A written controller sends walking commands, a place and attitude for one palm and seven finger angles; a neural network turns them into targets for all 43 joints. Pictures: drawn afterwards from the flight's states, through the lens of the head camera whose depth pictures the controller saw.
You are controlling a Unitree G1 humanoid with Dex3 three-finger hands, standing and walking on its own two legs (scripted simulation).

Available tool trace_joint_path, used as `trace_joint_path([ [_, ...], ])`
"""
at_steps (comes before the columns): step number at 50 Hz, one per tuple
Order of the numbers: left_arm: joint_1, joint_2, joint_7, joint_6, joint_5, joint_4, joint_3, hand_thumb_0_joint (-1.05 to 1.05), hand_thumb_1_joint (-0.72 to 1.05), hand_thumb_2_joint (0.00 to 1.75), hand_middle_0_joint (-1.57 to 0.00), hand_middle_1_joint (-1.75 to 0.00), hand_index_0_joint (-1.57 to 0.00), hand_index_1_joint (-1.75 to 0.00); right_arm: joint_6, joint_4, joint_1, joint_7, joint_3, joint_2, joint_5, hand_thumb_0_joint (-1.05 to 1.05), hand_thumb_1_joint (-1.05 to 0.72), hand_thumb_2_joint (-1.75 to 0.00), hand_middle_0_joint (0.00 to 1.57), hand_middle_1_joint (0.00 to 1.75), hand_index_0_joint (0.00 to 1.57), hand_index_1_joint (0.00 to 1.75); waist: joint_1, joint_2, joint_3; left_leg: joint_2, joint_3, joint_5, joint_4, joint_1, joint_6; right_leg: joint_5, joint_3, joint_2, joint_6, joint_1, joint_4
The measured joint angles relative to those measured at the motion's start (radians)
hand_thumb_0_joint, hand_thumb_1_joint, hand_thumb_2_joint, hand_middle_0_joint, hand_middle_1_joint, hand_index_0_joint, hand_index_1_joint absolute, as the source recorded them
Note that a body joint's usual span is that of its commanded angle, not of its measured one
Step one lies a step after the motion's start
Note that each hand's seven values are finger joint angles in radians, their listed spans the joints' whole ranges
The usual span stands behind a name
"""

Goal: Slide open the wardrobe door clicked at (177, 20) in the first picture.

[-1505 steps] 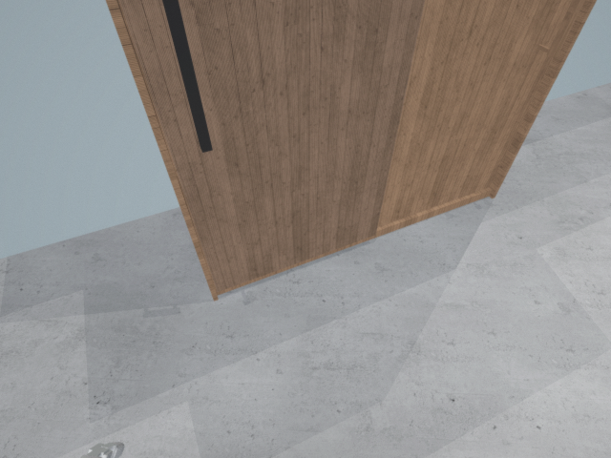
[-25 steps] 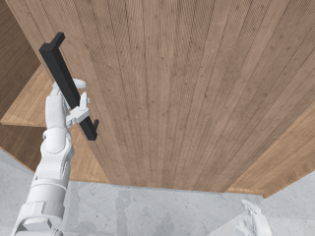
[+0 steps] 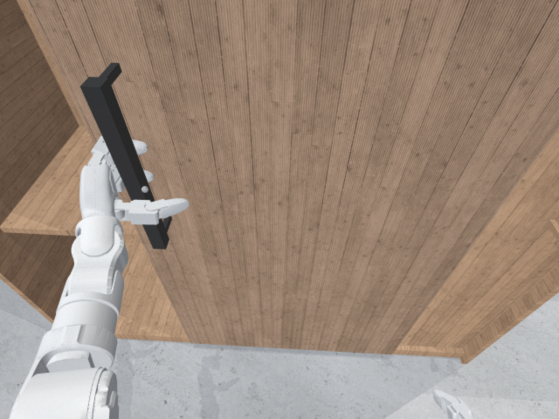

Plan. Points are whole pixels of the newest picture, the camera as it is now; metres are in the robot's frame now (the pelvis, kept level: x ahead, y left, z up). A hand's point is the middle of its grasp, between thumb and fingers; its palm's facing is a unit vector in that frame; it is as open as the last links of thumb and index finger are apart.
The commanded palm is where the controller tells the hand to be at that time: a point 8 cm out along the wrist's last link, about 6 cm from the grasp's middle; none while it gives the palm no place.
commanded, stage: loosen the grip on the handle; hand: left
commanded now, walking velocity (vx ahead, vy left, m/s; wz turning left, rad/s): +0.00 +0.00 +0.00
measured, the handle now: (140, 171) +0.45 +0.24 +0.12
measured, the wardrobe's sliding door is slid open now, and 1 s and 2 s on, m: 0.42 0.42 0.42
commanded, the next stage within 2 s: slip the hand off the handle in 0.24 s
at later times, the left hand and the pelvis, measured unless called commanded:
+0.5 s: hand (138, 191) +0.40 +0.23 +0.12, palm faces +0.31 -0.94 -0.14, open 14.7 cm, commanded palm +0.36 +0.28 +0.13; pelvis +0.02 +0.02 +0.00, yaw -1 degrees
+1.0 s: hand (86, 200) +0.37 +0.29 +0.14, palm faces +0.33 -0.93 -0.14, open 14.7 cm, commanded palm +0.32 +0.32 +0.13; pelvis +0.02 +0.02 +0.00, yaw +0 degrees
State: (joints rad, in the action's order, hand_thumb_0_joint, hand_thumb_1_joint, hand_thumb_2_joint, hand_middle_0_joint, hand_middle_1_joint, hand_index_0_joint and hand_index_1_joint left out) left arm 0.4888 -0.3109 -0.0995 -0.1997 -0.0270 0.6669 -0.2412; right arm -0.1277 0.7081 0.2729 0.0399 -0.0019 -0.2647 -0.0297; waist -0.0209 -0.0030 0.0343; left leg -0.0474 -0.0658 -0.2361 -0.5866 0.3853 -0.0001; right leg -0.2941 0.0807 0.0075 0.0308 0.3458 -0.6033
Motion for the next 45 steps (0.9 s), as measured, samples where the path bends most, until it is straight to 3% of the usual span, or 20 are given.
trace_joint_path([
  [5, 0.001, -0.013, 0.017, -0.043, -0.023, 0.008, 0.002, 0.00, -0.39, 0.28, -0.39, -1.32, -0.33, -1.31, 0.004, 0.017, 0.032, 0.014, -0.002, -0.006, -0.003, 0.01, -0.90, -0.90, 0.20, 0.30, 0.20, 0.30, -0.005, 0.001, -0.004, -0.004, -0.002, 0.000, -0.009, 0.016, -0.003, 0.009, -0.008, -0.007, 0.000, 0.016, 0.000],
  [12, -0.072, 0.009, -0.006, -0.035, -0.034, -0.094, 0.013, -0.01, -0.51, 0.22, -0.32, -1.23, -0.29, -1.22, -0.001, 0.023, 0.050, 0.016, -0.001, 0.000, 0.001, 0.01, -0.90, -0.90, 0.20, 0.30, 0.20, 0.30, -0.003, -0.009, -0.005, -0.001, -0.016, -0.006, 0.003, -0.003, -0.007, 0.012, -0.023, -0.005, -0.011, -0.002, 0.020],
  [18, -0.103, 0.048, -0.034, -0.002, -0.022, -0.163, 0.040, -0.01, -0.54, 0.20, -0.28, -1.18, -0.26, -1.17, -0.006, 0.015, 0.022, 0.012, -0.008, 0.016, 0.008, 0.01, -0.90, -0.90, 0.20, 0.30, 0.20, 0.30, 0.009, -0.013, -0.001, 0.010, -0.018, -0.017, 0.002, -0.011, -0.015, 0.003, -0.025, 0.006, -0.021, -0.013, 0.022],
  [25, -0.127, 0.045, -0.030, 0.017, -0.012, -0.185, 0.023, -0.01, -0.55, 0.20, -0.26, -1.16, -0.26, -1.16, 0.004, -0.014, -0.025, 0.013, -0.020, 0.035, 0.013, 0.01, -0.90, -0.90, 0.20, 0.30, 0.20, 0.30, 0.019, -0.009, 0.010, 0.015, -0.020, -0.032, -0.007, -0.012, -0.020, -0.009, -0.028, 0.012, -0.028, -0.015, 0.017],
  [35, -0.171, 0.010, 0.036, 0.029, -0.044, -0.234, 0.000, -0.01, -0.55, 0.20, -0.26, -1.16, -0.25, -1.15, 0.016, -0.027, -0.033, 0.016, -0.021, 0.024, 0.002, 0.01, -0.90, -0.90, 0.20, 0.30, 0.20, 0.30, 0.045, -0.016, 0.022, 0.021, -0.004, -0.051, -0.028, -0.011, -0.022, -0.024, -0.012, 0.017, -0.032, -0.030, 0.013],
  [45, -0.181, -0.036, 0.099, 0.012, -0.069, -0.223, -0.062, -0.01, -0.55, 0.20, -0.26, -1.16, -0.25, -1.15, 0.022, -0.020, -0.021, 0.026, -0.020, 0.014, 0.000, 0.01, -0.90, -0.90, 0.20, 0.30, 0.20, 0.30, 0.040, -0.017, 0.020, 0.016, 0.003, -0.052, -0.042, 0.005, -0.019, -0.025, -0.007, 0.012, -0.027, -0.017, 0.003],
])
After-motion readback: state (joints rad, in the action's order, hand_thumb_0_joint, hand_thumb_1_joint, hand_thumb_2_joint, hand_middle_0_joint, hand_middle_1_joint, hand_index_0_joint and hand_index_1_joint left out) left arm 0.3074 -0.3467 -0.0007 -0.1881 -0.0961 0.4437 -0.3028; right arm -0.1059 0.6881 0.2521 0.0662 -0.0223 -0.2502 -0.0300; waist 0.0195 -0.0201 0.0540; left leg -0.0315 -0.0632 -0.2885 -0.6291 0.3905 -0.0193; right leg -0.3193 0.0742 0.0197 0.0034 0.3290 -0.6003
